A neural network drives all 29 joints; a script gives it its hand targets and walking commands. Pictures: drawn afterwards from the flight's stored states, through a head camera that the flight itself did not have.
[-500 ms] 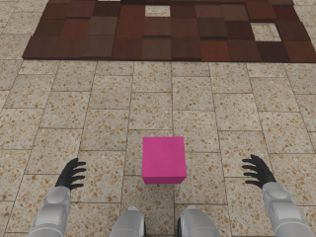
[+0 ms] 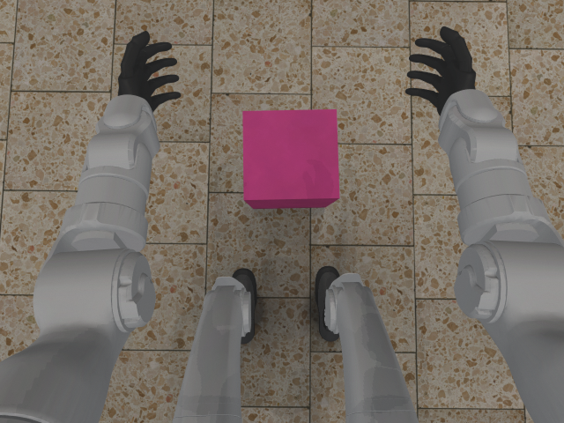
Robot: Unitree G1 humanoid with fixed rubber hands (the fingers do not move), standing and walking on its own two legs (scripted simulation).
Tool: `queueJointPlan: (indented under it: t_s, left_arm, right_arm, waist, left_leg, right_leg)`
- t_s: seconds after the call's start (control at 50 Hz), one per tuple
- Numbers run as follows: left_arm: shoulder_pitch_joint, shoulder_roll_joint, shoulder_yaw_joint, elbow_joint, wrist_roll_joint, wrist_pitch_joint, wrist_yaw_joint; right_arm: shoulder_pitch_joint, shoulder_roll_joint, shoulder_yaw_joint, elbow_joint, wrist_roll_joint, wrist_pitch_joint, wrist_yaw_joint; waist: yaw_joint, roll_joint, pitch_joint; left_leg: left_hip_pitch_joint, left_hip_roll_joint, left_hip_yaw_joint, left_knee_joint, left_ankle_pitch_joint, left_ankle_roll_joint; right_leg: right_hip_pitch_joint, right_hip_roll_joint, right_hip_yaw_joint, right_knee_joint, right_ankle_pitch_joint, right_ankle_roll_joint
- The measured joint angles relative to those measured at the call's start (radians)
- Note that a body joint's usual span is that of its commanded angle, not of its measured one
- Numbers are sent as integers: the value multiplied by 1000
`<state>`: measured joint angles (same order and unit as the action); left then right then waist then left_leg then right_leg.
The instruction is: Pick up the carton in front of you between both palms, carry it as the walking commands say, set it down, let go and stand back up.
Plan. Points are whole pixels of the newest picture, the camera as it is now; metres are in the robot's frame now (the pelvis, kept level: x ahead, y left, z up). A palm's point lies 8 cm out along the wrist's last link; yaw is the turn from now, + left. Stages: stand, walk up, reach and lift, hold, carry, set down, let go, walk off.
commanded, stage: reach and lift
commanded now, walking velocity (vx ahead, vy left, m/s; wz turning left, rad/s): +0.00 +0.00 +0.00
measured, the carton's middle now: (289, 165) +0.51 -0.01 -0.52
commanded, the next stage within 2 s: none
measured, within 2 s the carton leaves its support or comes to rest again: leaves its support in 1.82 s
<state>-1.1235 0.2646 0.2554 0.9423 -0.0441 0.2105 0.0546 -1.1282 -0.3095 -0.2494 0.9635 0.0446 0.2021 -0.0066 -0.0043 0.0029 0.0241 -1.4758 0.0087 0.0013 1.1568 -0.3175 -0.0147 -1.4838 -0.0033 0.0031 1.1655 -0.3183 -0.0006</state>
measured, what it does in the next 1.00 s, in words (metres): lowers itself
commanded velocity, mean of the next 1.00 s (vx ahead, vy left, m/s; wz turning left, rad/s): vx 0.00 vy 0.00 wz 0.00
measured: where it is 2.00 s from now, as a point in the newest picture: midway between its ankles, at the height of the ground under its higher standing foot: (285, 318)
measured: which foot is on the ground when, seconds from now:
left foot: down 0.00-1.00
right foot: down 0.00-1.00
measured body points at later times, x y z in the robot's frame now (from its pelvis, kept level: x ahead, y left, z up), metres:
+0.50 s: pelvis +0.02 +0.00 -0.13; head +0.36 +0.00 +0.16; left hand +0.52 +0.19 -0.30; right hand +0.52 -0.21 -0.30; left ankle +0.10 +0.13 -0.61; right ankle +0.10 -0.12 -0.61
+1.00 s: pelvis -0.03 +0.00 -0.27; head +0.35 -0.01 -0.03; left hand +0.53 +0.18 -0.46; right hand +0.52 -0.20 -0.46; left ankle +0.10 +0.13 -0.61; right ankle +0.10 -0.12 -0.61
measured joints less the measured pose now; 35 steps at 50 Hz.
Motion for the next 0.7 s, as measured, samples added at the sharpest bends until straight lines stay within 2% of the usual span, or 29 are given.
queueJointPlan:
  t_s: [0.1,0.2,0.3,0.44,0.58,0.7]
  left_arm:
    - [-71,-19,50,13,50,-34,-1]
    - [-34,-48,92,4,95,-93,-8]
    - [22,-66,103,4,104,-143,-4]
    - [53,-40,12,-22,15,-176,29]
    - [17,12,-95,-77,-97,-151,70]
    - [-99,46,-130,-9,-147,-121,89]
  right_arm:
    - [-73,21,-48,9,-52,-31,-7]
    - [-41,56,-96,2,-98,-88,-6]
    - [12,76,-113,10,-107,-138,-10]
    - [51,49,-35,-14,-12,-177,-40]
    - [17,-15,72,-60,112,-160,-72]
    - [-101,-51,116,7,164,-130,-90]
  waist:
    - [0,1,-15]
    - [-1,1,-66]
    - [-3,0,-135]
    - [-7,1,-134]
    - [-8,1,-29]
    - [-7,4,85]
  left_leg:
    - [-83,0,1,-6,10,0]
    - [-163,0,0,11,-6,0]
    - [-299,-1,-2,125,-64,0]
    - [-519,-9,-10,390,-161,-3]
    - [-675,-15,-11,645,-212,-3]
    - [-742,-17,-12,794,-209,-5]
  right_leg:
    - [-84,0,1,-4,10,0]
    - [-164,1,1,12,-6,-1]
    - [-299,0,0,126,-65,-1]
    - [-515,-2,1,387,-162,4]
    - [-670,-1,7,642,-213,7]
    - [-738,0,8,791,-210,9]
